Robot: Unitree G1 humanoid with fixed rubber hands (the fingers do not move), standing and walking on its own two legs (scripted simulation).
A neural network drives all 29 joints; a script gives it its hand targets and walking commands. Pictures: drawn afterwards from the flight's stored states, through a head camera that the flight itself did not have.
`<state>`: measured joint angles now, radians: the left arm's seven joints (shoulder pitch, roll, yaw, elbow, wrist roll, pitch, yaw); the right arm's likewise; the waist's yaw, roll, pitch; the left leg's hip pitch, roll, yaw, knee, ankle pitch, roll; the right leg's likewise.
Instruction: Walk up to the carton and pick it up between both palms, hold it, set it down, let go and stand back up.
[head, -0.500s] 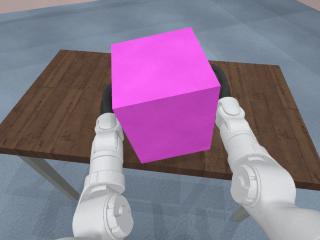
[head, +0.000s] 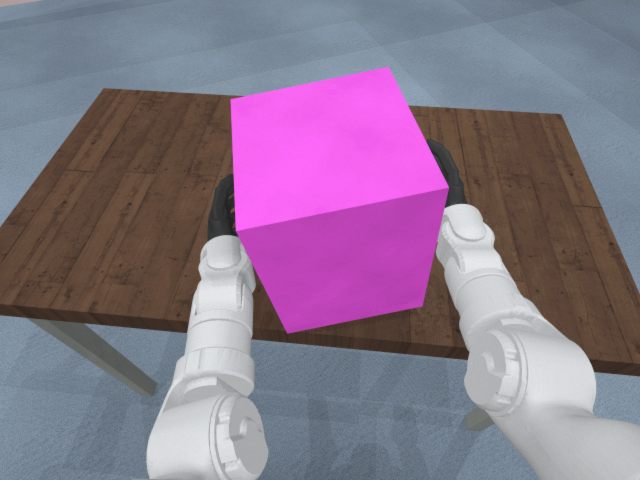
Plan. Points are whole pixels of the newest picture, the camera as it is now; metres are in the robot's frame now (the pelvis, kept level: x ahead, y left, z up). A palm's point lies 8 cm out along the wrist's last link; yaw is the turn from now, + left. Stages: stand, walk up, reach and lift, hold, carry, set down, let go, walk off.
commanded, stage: set down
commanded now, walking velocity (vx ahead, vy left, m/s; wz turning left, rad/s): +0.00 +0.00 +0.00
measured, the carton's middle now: (333, 210) +0.44 +0.03 +0.07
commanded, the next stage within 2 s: none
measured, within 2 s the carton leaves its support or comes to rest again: rests again in 0.98 s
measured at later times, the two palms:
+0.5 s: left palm (221, 245) +0.38 +0.18 +0.05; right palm (436, 212) +0.44 -0.11 +0.07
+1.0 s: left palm (211, 231) +0.40 +0.19 +0.06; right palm (425, 199) +0.46 -0.09 +0.07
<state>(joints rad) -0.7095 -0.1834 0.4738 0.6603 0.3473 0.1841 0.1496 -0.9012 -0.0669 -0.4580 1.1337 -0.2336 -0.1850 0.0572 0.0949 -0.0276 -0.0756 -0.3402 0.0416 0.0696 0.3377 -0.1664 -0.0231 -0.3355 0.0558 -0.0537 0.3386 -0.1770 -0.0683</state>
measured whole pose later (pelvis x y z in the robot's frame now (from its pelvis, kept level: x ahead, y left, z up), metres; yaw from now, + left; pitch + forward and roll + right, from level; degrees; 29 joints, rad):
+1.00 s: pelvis -0.03 +0.00 -0.01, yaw +0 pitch +21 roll +0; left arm -0.89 -0.05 0.36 0.87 0.14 0.04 0.24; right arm -1.05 -0.16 -0.25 1.19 -0.05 -0.08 0.01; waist 0.15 -0.03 -0.16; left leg -0.62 0.05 0.07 0.37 -0.11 -0.02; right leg -0.61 0.06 -0.06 0.36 -0.11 -0.08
